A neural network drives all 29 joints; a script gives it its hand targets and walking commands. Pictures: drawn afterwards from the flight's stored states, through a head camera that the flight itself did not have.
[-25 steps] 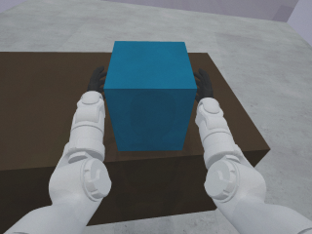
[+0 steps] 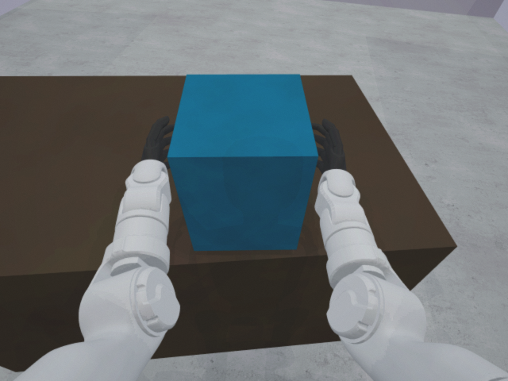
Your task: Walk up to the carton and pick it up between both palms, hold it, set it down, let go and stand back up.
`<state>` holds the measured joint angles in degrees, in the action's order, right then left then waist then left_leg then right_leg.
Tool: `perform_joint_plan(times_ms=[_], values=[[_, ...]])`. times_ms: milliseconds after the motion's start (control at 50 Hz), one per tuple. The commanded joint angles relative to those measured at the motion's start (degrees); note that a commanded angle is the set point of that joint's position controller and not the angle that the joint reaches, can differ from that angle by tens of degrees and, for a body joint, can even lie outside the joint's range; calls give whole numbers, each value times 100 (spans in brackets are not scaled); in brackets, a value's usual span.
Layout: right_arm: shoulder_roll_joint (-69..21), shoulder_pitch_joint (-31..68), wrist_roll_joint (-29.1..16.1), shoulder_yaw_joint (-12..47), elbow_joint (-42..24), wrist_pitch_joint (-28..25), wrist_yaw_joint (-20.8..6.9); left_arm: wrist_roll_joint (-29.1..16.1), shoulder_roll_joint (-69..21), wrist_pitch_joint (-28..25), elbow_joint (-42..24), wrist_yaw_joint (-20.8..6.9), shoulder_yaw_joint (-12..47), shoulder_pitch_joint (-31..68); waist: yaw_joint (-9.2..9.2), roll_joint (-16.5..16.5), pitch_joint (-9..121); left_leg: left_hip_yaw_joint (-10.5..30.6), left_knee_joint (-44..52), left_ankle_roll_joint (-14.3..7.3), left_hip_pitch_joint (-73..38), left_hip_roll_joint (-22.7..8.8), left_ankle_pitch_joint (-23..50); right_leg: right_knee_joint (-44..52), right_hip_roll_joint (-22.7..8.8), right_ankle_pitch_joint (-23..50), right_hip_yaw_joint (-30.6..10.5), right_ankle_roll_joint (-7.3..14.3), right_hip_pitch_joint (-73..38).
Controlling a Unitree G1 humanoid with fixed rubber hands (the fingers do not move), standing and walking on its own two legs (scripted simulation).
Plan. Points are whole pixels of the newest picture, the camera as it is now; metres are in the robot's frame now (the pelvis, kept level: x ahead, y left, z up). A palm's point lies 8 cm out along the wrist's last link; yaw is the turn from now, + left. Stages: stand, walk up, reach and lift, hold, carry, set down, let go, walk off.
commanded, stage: set down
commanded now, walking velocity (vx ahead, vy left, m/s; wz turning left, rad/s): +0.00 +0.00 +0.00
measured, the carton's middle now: (244, 166) +0.46 +0.05 +0.08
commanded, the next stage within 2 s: none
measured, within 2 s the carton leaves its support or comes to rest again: rests again in 0.78 s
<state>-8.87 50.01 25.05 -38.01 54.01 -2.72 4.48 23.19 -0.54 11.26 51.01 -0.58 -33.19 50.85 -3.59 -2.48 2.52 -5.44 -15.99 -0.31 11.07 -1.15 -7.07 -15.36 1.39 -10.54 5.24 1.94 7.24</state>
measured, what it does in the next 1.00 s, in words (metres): stands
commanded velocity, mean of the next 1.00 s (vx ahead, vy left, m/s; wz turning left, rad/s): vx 0.00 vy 0.00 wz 0.00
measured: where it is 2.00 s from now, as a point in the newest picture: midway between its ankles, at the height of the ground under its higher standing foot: outside the picture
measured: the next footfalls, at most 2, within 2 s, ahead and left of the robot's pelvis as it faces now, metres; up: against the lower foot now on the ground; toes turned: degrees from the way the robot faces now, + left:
none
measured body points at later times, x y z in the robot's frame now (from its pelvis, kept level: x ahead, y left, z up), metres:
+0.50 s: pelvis -0.01 +0.00 +0.00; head +0.00 +0.02 +0.45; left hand +0.40 +0.20 +0.10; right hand +0.42 -0.09 +0.11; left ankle +0.01 +0.11 -0.75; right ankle -0.03 -0.08 -0.75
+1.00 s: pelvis +0.00 +0.00 +0.00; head +0.03 +0.02 +0.45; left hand +0.41 +0.19 +0.08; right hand +0.43 -0.10 +0.09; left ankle +0.01 +0.11 -0.75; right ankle -0.03 -0.08 -0.75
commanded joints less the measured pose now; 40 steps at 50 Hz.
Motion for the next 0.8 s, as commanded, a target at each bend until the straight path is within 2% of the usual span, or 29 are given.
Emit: perform_joint_plan(times_ms=[0,60,80,100,120,160,180,200,220,240,280,320,360,380,420,460,480,500,520,540,560,600,620,640,680,700,740,760,780], values=[[-2391,3398,6,1515,-98,-334,-891,-124,-2384,-377,-463,-652,1287,3553,-66,417,2869,-253,-383,171,-1541,-68,2842,-207,-96,1978,84,-561,-752],[-2347,3450,121,1399,-221,-362,-939,-64,-2531,-383,-551,-655,1198,3544,-48,575,2876,-306,-378,221,-1640,-2,2724,-57,-92,1640,122,-538,-528],[-2387,3535,154,1399,-315,-396,-929,-97,-2410,-387,-510,-627,1233,3528,-56,475,3005,-328,-385,204,-1615,-23,2819,-70,-83,1722,119,-539,-570],[-2379,3582,76,1442,-364,-420,-966,-159,-2363,-448,-593,-591,1239,3717,-158,449,3161,-336,-449,184,-1632,-43,2912,-145,-101,1851,69,-522,-600],[-2470,3468,120,1467,-212,-405,-947,-16,-2379,-487,-504,-587,1114,3608,-106,377,2975,-308,-385,139,-1537,-37,2728,-127,-115,1957,105,-545,-570],[-2502,3417,204,1382,-244,-369,-970,43,-2340,-503,-419,-607,1021,3511,-231,270,3013,-313,-256,42,-1300,-41,2328,-134,-148,1614,50,-537,-777],[-2424,3264,216,1399,-118,-339,-971,77,-2252,-497,-224,-599,908,3346,-237,149,2696,-364,-222,56,-1225,-31,2383,-140,-135,1737,17,-529,-898],[-2449,3301,229,1387,-289,-340,-984,96,-2203,-527,-388,-601,845,3369,-283,197,2872,-367,-177,-17,-1102,-14,2102,-174,-191,1733,-4,-572,-993],[-2448,3248,266,1432,-282,-333,-989,104,-2227,-548,-442,-604,902,3369,-272,83,2796,-348,-130,-6,-1058,3,2035,-165,-167,1741,12,-595,-954],[-2497,3187,309,1356,-150,-297,-988,156,-2161,-550,-264,-613,820,3390,-165,168,2598,-380,-86,-16,-959,11,1913,-143,-204,1667,-22,-576,-1066],[-2496,3283,409,1263,-257,-286,-976,239,-2202,-580,-309,-620,754,3450,-214,206,2758,-416,-26,-43,-857,13,1683,-102,-206,1440,-59,-602,-939],[-2475,3314,479,1229,-359,-303,-973,201,-2181,-672,-444,-618,762,3613,-125,148,2673,-382,-9,-77,-875,-6,1655,-84,-186,1174,8,-564,-857],[-2549,3329,547,1116,-394,-314,-973,158,-2181,-757,-541,-617,840,3753,-7,299,2743,-383,-32,-42,-1051,-3,1529,-106,-208,1064,39,-562,-697],[-2569,3313,632,1076,-415,-364,-983,156,-2357,-805,-606,-592,899,3848,27,354,2948,-336,-66,20,-1197,-39,1777,-109,-176,1162,74,-541,-604],[-2464,3251,639,1038,-373,-407,-979,171,-2240,-864,-407,-572,799,3797,-10,191,2890,-314,-154,-37,-1211,-43,1873,-56,-194,1111,62,-493,-542],[-2314,3216,666,902,-298,-365,-1007,234,-2271,-786,-289,-561,766,3584,-7,317,2735,-341,-112,36,-1439,-71,1952,-39,-142,1138,94,-506,-456],[-2355,3068,659,909,-241,-330,-1012,299,-2230,-769,-374,-576,746,3497,-24,394,2733,-383,-102,35,-1371,-91,1848,-14,-138,993,54,-530,-409],[-2328,2989,712,740,-212,-294,-1011,317,-2270,-712,-309,-590,685,3414,43,278,2618,-383,-103,88,-1376,-88,1754,-4,-98,841,110,-520,-418],[-2352,3027,726,768,-265,-317,-1021,291,-2267,-724,-370,-596,699,3414,-36,281,2701,-377,-108,69,-1374,-93,1820,14,-132,828,139,-545,-418],[-2352,3036,707,754,-240,-325,-1025,200,-2216,-736,-346,-583,776,3397,48,279,2740,-374,-142,106,-1395,-81,1965,17,-86,1039,60,-513,-359],[-2345,2999,641,843,-172,-295,-1032,298,-2268,-729,-269,-562,656,3355,-119,387,2708,-343,-186,93,-1507,-129,2140,-10,-104,961,84,-503,-310],[-2374,3036,622,897,-162,-328,-1046,311,-2308,-735,-464,-535,745,3261,-60,390,2760,-336,-261,108,-1634,-119,2410,19,-68,990,106,-494,-160],[-2362,3038,595,881,-195,-380,-1057,301,-2353,-793,-521,-521,828,3268,-104,542,2819,-326,-320,150,-1640,-153,2637,19,-48,980,93,-431,-61],[-2299,3056,585,859,-246,-403,-1069,237,-2335,-822,-496,-511,870,3359,-52,466,2846,-357,-402,181,-1746,-169,2709,28,-38,1059,102,-456,33],[-2421,3029,569,968,-206,-428,-1079,368,-2424,-840,-515,-523,812,3223,-152,602,2800,-339,-408,124,-1646,-131,2802,20,-53,1045,79,-431,-19],[-2488,2904,624,901,-140,-431,-1073,402,-2441,-857,-449,-534,739,3166,-168,453,2687,-305,-387,117,-1639,-126,2783,7,-45,1172,93,-444,-108],[-2411,2917,637,964,-219,-497,-1110,383,-2453,-861,-499,-518,794,3132,-181,524,2871,-384,-440,151,-1720,-127,2921,-21,-62,1257,85,-468,-163],[-2470,2956,654,988,-240,-496,-1083,367,-2396,-869,-535,-514,772,3072,-163,411,2850,-351,-408,108,-1602,-90,2765,-56,-61,1254,91,-493,-140],[-2455,2903,652,1050,-387,-520,-1064,386,-2384,-896,-596,-503,739,2984,-237,333,2924,-333,-400,89,-1516,-80,2666,-60,-74,1328,46,-478,-186]])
